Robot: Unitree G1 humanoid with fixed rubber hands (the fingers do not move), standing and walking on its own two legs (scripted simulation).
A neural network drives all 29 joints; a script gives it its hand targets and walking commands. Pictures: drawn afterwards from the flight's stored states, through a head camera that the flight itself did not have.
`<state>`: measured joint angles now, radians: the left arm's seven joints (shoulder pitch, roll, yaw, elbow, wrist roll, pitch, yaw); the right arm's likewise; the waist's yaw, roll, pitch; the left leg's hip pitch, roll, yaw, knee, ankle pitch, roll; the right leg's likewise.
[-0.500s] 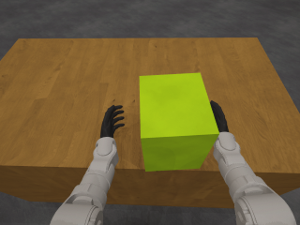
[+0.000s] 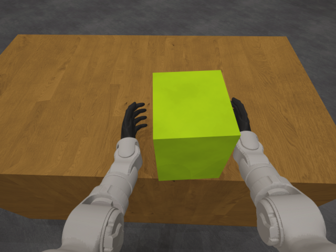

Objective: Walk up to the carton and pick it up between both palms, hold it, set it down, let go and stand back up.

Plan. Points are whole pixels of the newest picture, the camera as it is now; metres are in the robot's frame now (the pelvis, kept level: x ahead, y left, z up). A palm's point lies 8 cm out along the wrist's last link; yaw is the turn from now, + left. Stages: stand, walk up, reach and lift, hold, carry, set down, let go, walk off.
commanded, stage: reach and lift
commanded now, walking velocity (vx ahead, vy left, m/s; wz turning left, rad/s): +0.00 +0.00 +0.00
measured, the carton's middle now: (187, 128) +0.44 +0.00 +0.02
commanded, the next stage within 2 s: none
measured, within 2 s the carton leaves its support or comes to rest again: neither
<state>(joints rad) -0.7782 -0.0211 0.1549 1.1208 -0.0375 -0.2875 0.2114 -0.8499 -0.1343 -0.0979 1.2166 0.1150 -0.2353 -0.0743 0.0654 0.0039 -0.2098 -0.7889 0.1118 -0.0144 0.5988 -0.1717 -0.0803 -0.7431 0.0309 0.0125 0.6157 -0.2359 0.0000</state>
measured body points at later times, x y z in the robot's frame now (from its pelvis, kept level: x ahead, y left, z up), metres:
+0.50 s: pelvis +0.03 +0.01 +0.02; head +0.10 +0.01 +0.47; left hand +0.41 +0.14 +0.03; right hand +0.43 -0.13 +0.04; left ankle +0.05 +0.17 -0.72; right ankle +0.02 -0.12 -0.72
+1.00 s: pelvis +0.03 +0.00 +0.03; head +0.12 +0.01 +0.47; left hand +0.41 +0.14 +0.03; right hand +0.43 -0.13 +0.04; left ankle +0.05 +0.17 -0.72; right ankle +0.02 -0.12 -0.72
